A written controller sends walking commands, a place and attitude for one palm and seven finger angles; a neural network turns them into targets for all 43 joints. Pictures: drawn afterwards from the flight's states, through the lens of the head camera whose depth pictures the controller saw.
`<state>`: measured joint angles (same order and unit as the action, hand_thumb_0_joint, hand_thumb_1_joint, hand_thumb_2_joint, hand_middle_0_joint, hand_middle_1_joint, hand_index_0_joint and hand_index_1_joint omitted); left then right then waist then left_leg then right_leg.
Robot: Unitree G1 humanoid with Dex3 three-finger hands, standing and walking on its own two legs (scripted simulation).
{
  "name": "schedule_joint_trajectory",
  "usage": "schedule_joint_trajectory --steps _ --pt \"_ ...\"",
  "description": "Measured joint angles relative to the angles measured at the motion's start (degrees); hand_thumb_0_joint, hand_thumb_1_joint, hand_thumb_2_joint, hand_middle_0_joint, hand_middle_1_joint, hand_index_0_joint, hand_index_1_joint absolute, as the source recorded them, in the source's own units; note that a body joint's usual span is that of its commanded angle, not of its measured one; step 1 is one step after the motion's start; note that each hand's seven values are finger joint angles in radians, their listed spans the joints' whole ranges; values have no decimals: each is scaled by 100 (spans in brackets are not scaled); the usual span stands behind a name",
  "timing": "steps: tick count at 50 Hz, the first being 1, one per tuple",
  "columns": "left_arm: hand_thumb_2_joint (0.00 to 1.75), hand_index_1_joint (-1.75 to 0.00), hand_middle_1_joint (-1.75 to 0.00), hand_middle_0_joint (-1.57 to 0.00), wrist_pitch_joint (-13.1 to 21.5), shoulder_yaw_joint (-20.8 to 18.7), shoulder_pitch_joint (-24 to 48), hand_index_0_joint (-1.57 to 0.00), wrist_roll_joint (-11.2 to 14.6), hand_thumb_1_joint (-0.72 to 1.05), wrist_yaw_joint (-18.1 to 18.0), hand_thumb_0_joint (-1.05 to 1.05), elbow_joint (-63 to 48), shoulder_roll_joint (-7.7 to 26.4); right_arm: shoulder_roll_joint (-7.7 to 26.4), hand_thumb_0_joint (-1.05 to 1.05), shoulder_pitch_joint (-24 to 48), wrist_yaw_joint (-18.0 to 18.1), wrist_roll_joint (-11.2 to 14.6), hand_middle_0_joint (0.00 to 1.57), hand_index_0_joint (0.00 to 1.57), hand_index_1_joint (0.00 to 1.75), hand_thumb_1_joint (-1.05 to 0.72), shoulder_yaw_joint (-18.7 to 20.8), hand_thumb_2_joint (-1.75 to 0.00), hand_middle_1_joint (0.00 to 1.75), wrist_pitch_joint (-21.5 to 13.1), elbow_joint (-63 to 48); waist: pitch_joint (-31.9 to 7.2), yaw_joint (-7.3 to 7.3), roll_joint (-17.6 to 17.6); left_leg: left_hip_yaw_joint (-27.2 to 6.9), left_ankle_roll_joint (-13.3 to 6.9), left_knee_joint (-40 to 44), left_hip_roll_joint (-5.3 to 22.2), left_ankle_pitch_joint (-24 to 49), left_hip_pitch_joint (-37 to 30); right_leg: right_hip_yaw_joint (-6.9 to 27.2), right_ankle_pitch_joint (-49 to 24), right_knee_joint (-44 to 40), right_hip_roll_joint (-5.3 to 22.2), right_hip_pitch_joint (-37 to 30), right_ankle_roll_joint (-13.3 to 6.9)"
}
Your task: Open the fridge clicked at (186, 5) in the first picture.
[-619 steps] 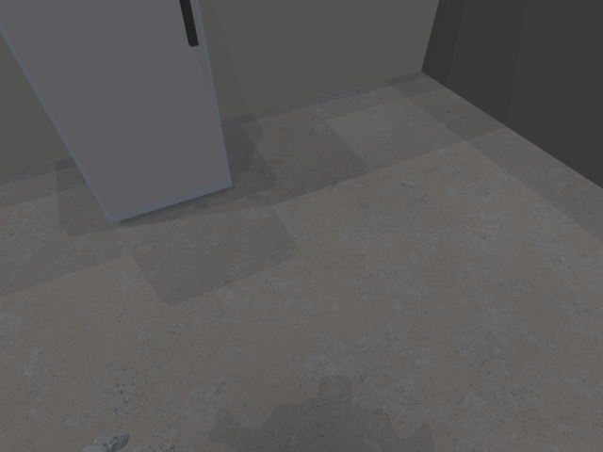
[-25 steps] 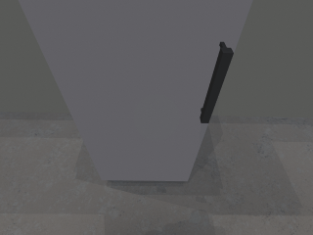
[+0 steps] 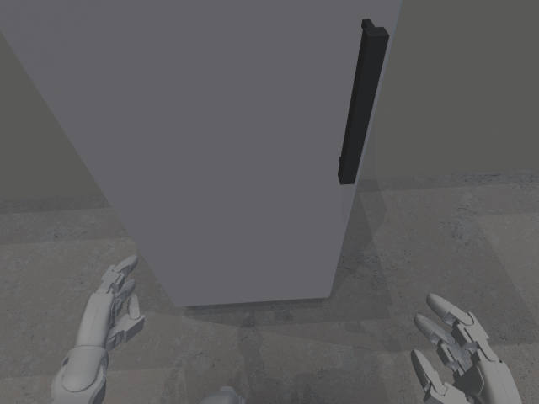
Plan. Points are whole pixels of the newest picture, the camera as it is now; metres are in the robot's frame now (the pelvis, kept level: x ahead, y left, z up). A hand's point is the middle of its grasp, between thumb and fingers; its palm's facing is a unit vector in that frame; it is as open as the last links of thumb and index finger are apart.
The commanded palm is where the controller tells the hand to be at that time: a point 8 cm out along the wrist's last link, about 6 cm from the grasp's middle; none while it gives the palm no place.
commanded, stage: raise the hand to about handle height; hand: right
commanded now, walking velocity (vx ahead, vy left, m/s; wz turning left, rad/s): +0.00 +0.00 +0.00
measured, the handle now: (355, 112) +0.53 -0.12 +0.16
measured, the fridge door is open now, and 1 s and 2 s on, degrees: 0 0 0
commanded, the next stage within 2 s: move the hooked fingers beside the handle in 1.66 s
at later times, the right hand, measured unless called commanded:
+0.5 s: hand (491, 320) +0.22 -0.24 +0.09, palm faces -0.01 +1.00 -0.07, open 11.7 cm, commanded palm +0.19 -0.30 +0.11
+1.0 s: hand (537, 251) +0.27 -0.28 +0.16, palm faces +0.02 +1.00 -0.08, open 13.9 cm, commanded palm +0.24 -0.33 +0.17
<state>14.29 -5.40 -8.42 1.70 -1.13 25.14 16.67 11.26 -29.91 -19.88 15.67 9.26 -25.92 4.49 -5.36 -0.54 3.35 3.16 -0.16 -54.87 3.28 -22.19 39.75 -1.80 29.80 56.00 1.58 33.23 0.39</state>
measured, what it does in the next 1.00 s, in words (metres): stands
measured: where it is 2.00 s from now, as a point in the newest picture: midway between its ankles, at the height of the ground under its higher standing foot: outside the picture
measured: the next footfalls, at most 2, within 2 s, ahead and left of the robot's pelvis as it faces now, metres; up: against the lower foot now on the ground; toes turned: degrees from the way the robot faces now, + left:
none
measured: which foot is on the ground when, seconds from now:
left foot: down 0.00-1.00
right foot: down 0.00-1.00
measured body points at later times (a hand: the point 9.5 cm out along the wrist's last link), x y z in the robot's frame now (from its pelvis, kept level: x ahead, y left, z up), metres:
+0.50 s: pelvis +0.01 -0.03 +0.01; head +0.04 -0.03 +0.46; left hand +0.17 +0.20 -0.06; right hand +0.21 -0.30 +0.10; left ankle +0.06 +0.12 -0.68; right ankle -0.01 -0.12 -0.68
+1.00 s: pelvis +0.02 -0.01 +0.04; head +0.02 +0.00 +0.49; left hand +0.21 +0.21 -0.02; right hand +0.26 -0.33 +0.17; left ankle +0.06 +0.12 -0.68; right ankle -0.01 -0.12 -0.68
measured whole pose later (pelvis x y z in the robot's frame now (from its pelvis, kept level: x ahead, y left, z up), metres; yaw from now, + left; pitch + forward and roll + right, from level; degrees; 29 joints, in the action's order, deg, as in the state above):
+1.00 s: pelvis +0.02 -0.01 +0.04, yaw -2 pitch +1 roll +1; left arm 15.7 4.5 -14.4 2.8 -5.6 32.3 15.1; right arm 24.0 -3.6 -28.3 20.4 23.9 -3.1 8.1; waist -1.9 -2.0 -2.3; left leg 5.5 0.7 -36.7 2.6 -16.2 21.4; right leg -0.1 24.1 39.9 1.5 17.1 -0.2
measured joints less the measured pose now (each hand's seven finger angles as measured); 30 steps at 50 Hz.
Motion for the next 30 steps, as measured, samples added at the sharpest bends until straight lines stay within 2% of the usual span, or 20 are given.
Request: schedule_joint_trajectory --steps 2,4,6,8,10,13,15,17,22,30 --pt "90 -30 -30 -20 -9 58 -37 -20 -40 91 -40 1 -89 -39 56 1 -227 107 21 23 23 53 -54 101 -74 54 64 -268 10 -105 -35 110 -2 -77 2 -61 58 115 87 181 15 149 -10" --pt "90 -30 -30 -20 11 179 -80 -20 -76 91 -49 1 -59 -98 125 1 -308 152 31 24 23 56 -49 166 -72 57 -11 -579 24 -197 -94 223 1 -143 6 -109 108 233 163 358 24 294 -16" --pt "90 -30 -30 -20 38 344 -102 -20 -79 90 -44 1 66 -181 175 1 -205 106 43 24 23 59 -45 174 -70 60 -91 -814 45 -252 -188 323 13 -183 12 -139 140 340 222 508 26 417 -24" --pt "90 -30 -30 -20 44 531 -114 -20 -66 90 -52 1 224 -287 227 1 75 -34 66 24 23 62 -40 146 -68 63 -19 -928 100 -274 -293 386 32 -191 16 -141 143 406 253 602 25 484 -39" --pt "90 -30 -30 -20 14 701 -156 -20 -41 90 -56 1 373 -433 296 1 379 -176 52 24 24 65 -35 121 -66 66 251 -971 122 -250 -374 393 59 -150 19 -113 135 413 248 602 20 499 -52" --pt "90 -30 -30 -21 -59 879 -298 -21 -16 90 -69 1 534 -658 420 1 672 -307 81 25 24 70 -28 181 -63 70 823 -956 116 -133 -449 329 93 11 16 -34 47 341 187 435 10 384 -89" --pt "90 -30 -30 -21 -91 933 -442 -21 -8 90 -73 2 591 -756 483 1 690 -291 151 25 25 73 -23 291 -61 73 1140 -976 85 -37 -477 258 114 163 14 31 -53 263 127 252 1 246 -111" --pt "90 -30 -30 -21 -91 937 -591 -21 -3 90 -83 2 622 -786 510 1 633 -213 242 25 25 76 -19 428 -59 76 1309 -1018 62 42 -484 192 136 316 14 93 -162 190 63 62 -11 98 -129" --pt "90 -30 -30 -21 10 842 -864 -21 11 90 -120 2 662 -546 552 0 581 -54 324 26 26 83 -7 658 -54 84 1320 -1075 63 99 -480 131 174 589 30 197 -383 119 -46 -241 -46 -149 -168" --pt "90 -30 -30 -21 193 674 -870 -21 74 90 -267 2 720 -62 748 0 962 -169 311 28 27 95 11 732 -46 96 1417 -847 163 71 -442 149 189 901 29 287 -786 127 -146 -550 -60 -537 -178"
